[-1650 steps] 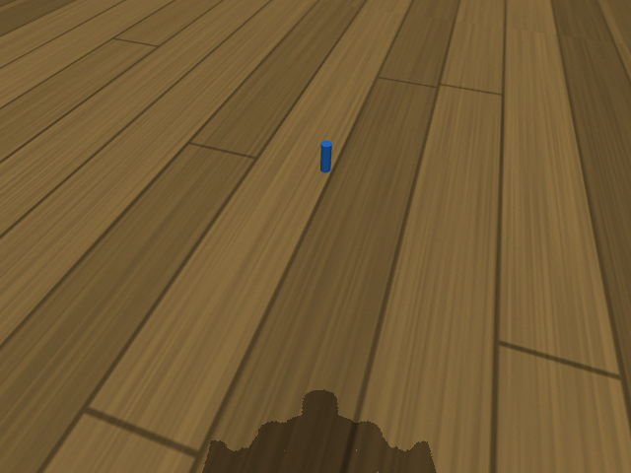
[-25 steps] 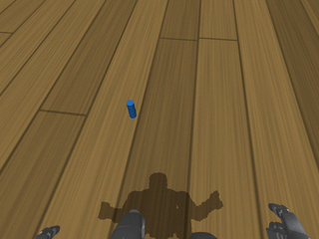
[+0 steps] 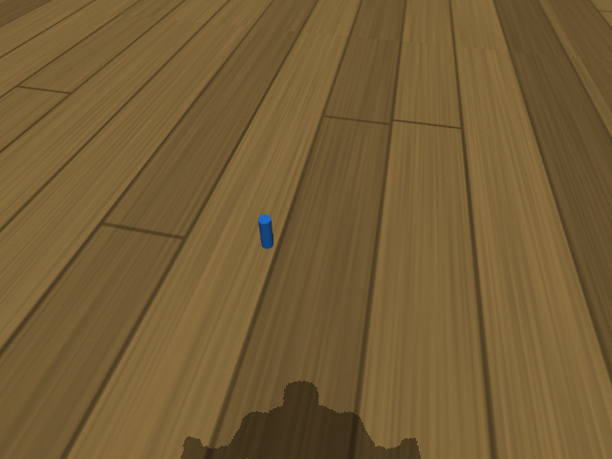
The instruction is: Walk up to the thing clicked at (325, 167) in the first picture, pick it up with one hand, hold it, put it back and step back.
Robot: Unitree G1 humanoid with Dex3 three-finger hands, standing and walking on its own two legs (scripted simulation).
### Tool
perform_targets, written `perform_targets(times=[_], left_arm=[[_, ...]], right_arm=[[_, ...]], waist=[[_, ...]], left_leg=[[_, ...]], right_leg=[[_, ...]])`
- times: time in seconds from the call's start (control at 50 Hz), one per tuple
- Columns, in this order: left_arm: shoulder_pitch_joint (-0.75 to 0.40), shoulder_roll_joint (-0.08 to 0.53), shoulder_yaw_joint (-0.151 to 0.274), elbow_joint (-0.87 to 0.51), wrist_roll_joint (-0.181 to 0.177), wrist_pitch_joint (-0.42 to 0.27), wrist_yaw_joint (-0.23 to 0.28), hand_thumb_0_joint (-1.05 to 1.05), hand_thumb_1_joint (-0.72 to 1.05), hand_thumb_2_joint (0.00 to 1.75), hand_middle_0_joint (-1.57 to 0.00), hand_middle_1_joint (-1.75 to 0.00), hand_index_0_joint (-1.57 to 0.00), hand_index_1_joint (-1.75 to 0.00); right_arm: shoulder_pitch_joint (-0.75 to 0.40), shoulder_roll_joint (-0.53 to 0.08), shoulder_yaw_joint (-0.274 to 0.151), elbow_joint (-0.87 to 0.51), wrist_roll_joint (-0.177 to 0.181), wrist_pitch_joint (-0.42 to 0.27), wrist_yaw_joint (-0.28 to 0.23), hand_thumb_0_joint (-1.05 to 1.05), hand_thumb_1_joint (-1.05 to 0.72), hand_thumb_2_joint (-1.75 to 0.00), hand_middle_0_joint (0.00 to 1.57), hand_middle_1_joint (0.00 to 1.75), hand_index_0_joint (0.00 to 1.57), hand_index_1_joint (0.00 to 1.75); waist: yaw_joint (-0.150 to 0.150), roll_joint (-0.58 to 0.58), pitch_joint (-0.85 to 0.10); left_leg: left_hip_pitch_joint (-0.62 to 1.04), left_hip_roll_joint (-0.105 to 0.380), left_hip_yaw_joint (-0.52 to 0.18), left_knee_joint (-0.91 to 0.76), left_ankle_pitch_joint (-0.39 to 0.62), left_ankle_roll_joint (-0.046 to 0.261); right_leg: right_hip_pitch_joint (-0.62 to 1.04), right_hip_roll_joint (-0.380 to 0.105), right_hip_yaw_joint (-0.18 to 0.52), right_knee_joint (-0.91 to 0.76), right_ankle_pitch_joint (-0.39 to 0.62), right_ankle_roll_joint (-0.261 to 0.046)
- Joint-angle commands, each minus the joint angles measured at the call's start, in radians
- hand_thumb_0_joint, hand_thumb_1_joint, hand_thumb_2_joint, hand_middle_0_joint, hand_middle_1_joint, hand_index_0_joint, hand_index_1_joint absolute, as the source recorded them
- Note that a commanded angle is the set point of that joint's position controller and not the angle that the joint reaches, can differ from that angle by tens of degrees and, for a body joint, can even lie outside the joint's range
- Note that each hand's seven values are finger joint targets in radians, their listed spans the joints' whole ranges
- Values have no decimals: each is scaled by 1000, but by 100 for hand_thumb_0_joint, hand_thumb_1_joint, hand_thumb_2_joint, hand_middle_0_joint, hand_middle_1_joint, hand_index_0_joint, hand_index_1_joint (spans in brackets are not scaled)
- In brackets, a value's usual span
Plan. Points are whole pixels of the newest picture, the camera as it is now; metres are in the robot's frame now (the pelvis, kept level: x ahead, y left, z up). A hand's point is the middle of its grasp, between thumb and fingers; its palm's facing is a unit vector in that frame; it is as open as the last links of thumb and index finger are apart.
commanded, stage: step back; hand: left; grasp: from the side
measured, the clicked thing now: (266, 232) +1.04 +0.18 -0.68
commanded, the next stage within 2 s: stand in 0.64 s
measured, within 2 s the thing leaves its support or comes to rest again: neither
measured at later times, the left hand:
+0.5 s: hand out of the picture +0.12 +0.29 -0.15, palm faces +0.00 -0.93 -0.36, open 7.4 cm
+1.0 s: hand (127, 454) +0.15 +0.27 -0.13, palm faces -0.03 -0.94 -0.33, open 7.4 cm
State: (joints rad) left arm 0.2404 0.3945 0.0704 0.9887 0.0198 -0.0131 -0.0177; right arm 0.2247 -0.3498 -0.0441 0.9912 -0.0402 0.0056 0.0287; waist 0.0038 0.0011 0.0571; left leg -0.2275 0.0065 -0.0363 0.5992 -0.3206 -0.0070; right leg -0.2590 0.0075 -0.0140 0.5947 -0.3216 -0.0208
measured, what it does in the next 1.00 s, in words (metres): shifts its weight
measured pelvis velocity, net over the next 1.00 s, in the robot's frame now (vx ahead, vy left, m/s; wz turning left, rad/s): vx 0.05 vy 0.02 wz -0.01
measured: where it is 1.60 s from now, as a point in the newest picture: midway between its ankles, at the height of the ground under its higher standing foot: outside the picture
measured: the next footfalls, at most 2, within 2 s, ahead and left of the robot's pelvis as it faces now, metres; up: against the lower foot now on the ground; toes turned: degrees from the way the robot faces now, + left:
none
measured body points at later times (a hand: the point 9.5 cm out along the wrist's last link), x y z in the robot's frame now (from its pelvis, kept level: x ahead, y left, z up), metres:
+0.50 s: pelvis +0.04 +0.03 +0.00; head +0.06 +0.03 +0.45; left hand +0.12 +0.34 -0.12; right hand +0.14 -0.27 -0.12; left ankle +0.06 +0.15 -0.73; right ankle +0.03 -0.10 -0.73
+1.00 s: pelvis +0.05 +0.02 +0.02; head +0.05 +0.02 +0.47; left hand +0.15 +0.32 -0.11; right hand +0.14 -0.28 -0.11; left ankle +0.06 +0.15 -0.73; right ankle +0.03 -0.10 -0.73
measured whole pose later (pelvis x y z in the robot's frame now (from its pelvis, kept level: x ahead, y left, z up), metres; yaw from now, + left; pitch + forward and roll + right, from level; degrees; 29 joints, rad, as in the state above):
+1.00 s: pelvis +0.05 +0.02 +0.02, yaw +0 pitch -3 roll +0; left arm 0.06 0.34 0.00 1.12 0.00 -0.02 -0.01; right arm 0.05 -0.35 -0.02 1.14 -0.01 -0.01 0.01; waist -0.01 0.00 0.06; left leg -0.11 0.03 0.04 0.33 -0.16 -0.01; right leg -0.08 -0.01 0.02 0.34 -0.21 0.01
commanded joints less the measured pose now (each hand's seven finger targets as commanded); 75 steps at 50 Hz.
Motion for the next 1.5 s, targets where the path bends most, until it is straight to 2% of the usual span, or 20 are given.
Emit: perform_targets(times=[0.0, 0.02, 0.04, 0.08, 0.12, 0.2, 0.22, 0.24, 0.26, 0.28, 0.32, 0.38, 0.4, 0.42, 0.6, 0.66, 0.82, 0.92, 1.04, 1.48], left_arm=[[57, 308, 75, -41, 24, -51, 34, 0, 90, 90, -20, -30, -20, -30], [-10, 331, 83, -68, 25, -53, 32, 0, 90, 90, -20, -30, -20, -30], [-38, 304, 80, -86, 20, -58, 32, 0, 90, 90, -20, -30, -20, -30], [-66, 259, 66, -88, 17, -62, 34, 0, 90, 90, -20, -30, -20, -30], [-97, 264, 63, -88, 21, -59, 28, 0, 90, 90, -20, -30, -20, -30], [-132, 205, 28, -99, 4, -37, 18, 0, 90, 90, -20, -30, -20, -30], [-117, 171, 13, -99, 1, -32, 17, 0, 90, 90, -20, -30, -20, -30], [-101, 118, -4, -105, -13, -26, 16, 0, 90, 90, -20, -30, -20, -30], [-92, 145, 5, -79, -26, -14, 24, 0, 90, 90, -20, -30, -20, -30], [-92, 189, 16, -59, -18, -11, 25, 0, 90, 90, -20, -30, -20, -30], [-98, 161, 8, -50, -15, -12, 23, 0, 90, 90, -20, -30, -20, -30], [-29, 160, 9, 11, -12, -30, 32, 0, 90, 90, -20, -30, -20, -30], [-41, 190, 13, 13, -8, -37, 35, 0, 90, 90, -20, -30, -20, -30], [-87, 218, 15, 3, -7, -39, 33, 0, 90, 90, -20, -30, -20, -30], [-161, 194, 2, 18, -9, -33, 37, 0, 90, 90, -20, -30, -20, -30], [-170, 156, -22, 39, -22, -31, 33, 0, 90, 90, -20, -30, -20, -30], [-221, 169, -24, 59, -15, -24, 30, 0, 90, 90, -20, -30, -20, -30], [-220, 172, -25, 69, -12, -32, 29, 0, 90, 90, -20, -30, -20, -30], [-219, 172, -26, 82, -12, -26, 26, 0, 90, 90, -20, -30, -20, -30], [-164, 173, -34, 84, -12, -24, 20, 0, 90, 90, -20, -30, -20, -30]], right_arm=[[-112, -175, -39, -116, 17, -14, -23, 0, -90, -90, 20, 30, 20, 30], [-87, -225, -56, -100, 7, -13, -30, 0, -90, -90, 20, 30, 20, 30], [-60, -244, -61, -91, 13, -18, -27, 0, -90, -90, 20, 30, 20, 30], [-31, -221, -61, -69, 13, -23, -21, 0, -90, -90, 20, 30, 20, 30], [-6, -213, -59, -59, 11, -29, -12, 0, -90, -90, 20, 30, 20, 30], [15, -179, -63, -24, 3, -42, -20, 0, -90, -90, 20, 30, 20, 30], [18, -194, -67, -22, -2, -48, -29, 0, -90, -90, 20, 30, 20, 30], [-6, -247, -71, -33, -11, -56, -38, 0, -90, -90, 20, 30, 20, 30], [-74, -305, -68, -51, -2, -56, -38, 0, -90, -90, 20, 30, 20, 30], [-102, -306, -70, -53, 3, -54, -35, 0, -90, -90, 20, 30, 20, 30], [-123, -265, -54, -48, -3, -56, -39, 0, -90, -90, 20, 30, 20, 30], [-180, -235, -40, -41, 18, -45, -37, 0, -90, -90, 20, 30, 20, 30], [-181, -206, -31, -40, 27, -43, -37, 0, -90, -90, 20, 30, 20, 30], [-163, -197, -32, -34, 33, -41, -38, 0, -90, -90, 20, 30, 20, 30], [-208, -196, -30, 24, 29, -39, -40, 0, -90, -90, 20, 30, 20, 30], [-200, -215, -23, 48, 34, -44, -38, 0, -90, -90, 20, 30, 20, 30], [-228, -198, -14, 69, 33, -41, -33, 0, -90, -90, 20, 30, 20, 30], [-234, -201, -13, 77, 33, -41, -30, 0, -90, -90, 20, 30, 20, 30], [-224, -202, -7, 89, 31, -38, -28, 0, -90, -90, 20, 30, 20, 30], [-162, -212, 0, 100, 29, -40, -26, 0, -90, -90, 20, 30, 20, 30]], waist=[[75, -145, -3], [56, -104, 67], [36, -51, 86], [21, -59, 82], [9, -134, 31], [-24, -89, -43], [-31, -33, -70], [-15, 120, -96], [6, 154, -73], [3, 118, -46], [10, 130, -31], [44, 148, -80], [35, 79, -116], [5, 21, -118], [0, -29, -138], [-3, -1, -152], [-7, 0, -110], [-7, 1, -123], [-6, 5, -57], [-10, -1, -66]], left_leg=[[-373, -60, -39, 207, -260, 35], [-333, -5, -84, 323, -257, 18], [-340, 18, -113, 344, -214, 22], [-282, 35, -105, 299, -139, 19], [-184, 48, -35, 193, -137, 11], [77, -18, 65, -141, 62, 5], [135, 19, 11, -189, 120, 12], [128, 203, -249, -279, 90, 64], [2, 312, -375, -314, -24, 168], [-70, 314, -361, -310, -64, 208], [7, 256, -265, -259, 91, 161], [-26, 200, -126, -153, 332, 92], [-25, 156, -82, -115, 355, 62], [-9, 112, -45, -118, 253, 39], [96, 121, 8, -146, 382, 47], [170, 137, -31, -194, 521, 40], [167, 131, -21, -285, 366, 19], [184, 133, -18, -295, 364, 19], [135, 124, -28, -341, 199, 9], [140, 129, -41, -341, 185, 20]], right_leg=[[188, -302, 511, -378, -409, -150], [43, -422, 604, -415, -498, -229], [46, -404, 562, -391, -423, -242], [3, -318, 395, -362, -305, -179], [-25, -285, 299, -324, -181, -165], [-88, -182, 120, -117, 97, -98], [-108, -154, 82, -31, 176, -70], [-156, -67, 36, 85, 113, -17], [-109, -14, 15, 108, -165, 2], [-46, -38, 56, 162, -220, 0], [-91, -43, 61, 95, -182, -8], [107, -48, 45, -173, 118, 1], [144, -75, 112, -150, 264, -11], [118, -111, 157, -147, 291, -28], [133, -121, 121, -152, 444, -15], [156, -125, 106, -186, 500, 2], [175, -133, 110, -280, 353, 7], [187, -141, 112, -304, 373, 9], [139, -129, 115, -349, 194, 12], [98, -128, 119, -338, 174, 8]])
